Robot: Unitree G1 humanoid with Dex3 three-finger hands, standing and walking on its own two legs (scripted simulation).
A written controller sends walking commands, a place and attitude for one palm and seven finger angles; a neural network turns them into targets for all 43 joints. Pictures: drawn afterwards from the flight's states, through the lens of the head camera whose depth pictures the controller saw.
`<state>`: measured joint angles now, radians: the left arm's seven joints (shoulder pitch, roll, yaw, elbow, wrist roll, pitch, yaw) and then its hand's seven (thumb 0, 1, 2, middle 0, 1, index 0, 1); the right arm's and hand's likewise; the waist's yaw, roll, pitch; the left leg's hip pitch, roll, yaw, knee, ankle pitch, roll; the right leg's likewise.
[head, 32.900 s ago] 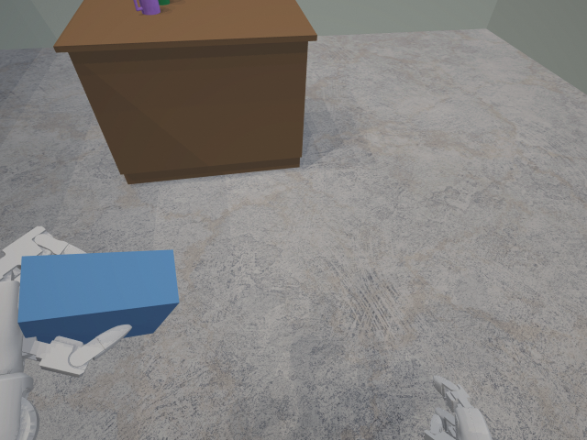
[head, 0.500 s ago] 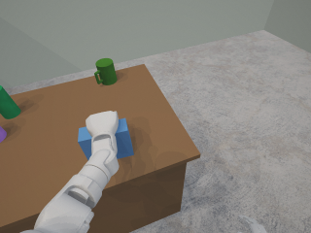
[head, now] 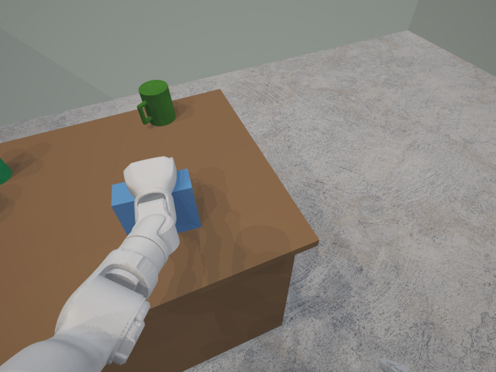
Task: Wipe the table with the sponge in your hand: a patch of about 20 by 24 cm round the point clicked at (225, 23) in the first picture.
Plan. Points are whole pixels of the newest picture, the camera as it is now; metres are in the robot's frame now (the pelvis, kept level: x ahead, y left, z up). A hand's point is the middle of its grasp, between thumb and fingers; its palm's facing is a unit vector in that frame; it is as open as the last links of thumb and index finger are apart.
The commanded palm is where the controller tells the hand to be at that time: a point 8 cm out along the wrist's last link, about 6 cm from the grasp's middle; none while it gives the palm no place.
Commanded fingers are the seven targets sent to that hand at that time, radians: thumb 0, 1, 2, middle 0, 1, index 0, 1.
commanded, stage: wipe forward along the third lane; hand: left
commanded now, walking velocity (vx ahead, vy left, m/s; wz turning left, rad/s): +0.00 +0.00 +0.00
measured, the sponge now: (162, 214) +0.41 +0.19 -0.01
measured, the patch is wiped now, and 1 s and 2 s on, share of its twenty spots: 0.85 1.00 1.00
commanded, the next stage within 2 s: wipe back along the third lane in 0.60 s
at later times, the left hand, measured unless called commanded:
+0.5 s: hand (153, 177) +0.47 +0.20 +0.04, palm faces -0.09 +0.00 -1.00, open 9.5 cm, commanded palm +0.45 +0.21 +0.07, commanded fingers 0.00 0.10 1.30 -1.20 -1.60 -1.20 -1.60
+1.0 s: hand (149, 172) +0.48 +0.22 +0.04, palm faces -0.06 +0.01 -1.00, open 9.5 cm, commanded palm +0.44 +0.20 +0.07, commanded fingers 0.00 0.10 1.30 -1.20 -1.60 -1.20 -1.60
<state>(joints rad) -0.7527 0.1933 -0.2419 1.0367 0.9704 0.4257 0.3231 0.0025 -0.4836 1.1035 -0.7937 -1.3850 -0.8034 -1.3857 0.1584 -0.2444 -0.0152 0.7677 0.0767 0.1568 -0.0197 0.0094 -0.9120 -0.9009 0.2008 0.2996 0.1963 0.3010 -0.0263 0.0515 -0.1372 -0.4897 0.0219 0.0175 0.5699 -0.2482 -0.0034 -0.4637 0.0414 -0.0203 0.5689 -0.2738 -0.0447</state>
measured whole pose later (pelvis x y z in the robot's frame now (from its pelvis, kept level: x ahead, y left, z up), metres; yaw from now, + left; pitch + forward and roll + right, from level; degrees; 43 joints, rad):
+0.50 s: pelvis +0.00 +0.02 -0.01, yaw -1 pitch +14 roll -1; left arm -0.96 0.26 -0.18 1.23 0.98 0.43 0.34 0.01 -0.48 1.10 -0.79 -1.39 -0.80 -1.39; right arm 0.21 -0.24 -0.01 0.79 0.06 0.13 -0.01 0.01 -0.91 -0.90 0.20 0.30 0.20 0.30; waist -0.09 0.04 -0.14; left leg -0.61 0.02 0.03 0.63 -0.27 0.02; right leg -0.57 0.03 -0.01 0.59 -0.27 -0.02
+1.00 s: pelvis +0.01 +0.03 -0.01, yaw -1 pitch +15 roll -2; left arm -0.95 0.26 -0.23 1.21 0.96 0.43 0.37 0.00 -0.47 1.10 -0.78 -1.40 -0.79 -1.40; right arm 0.25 -0.23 -0.03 0.81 0.06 0.12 0.03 0.01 -0.91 -0.90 0.20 0.30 0.20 0.30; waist -0.08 0.05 -0.16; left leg -0.62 0.01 0.04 0.64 -0.29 0.04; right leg -0.56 0.03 0.00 0.57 -0.28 0.00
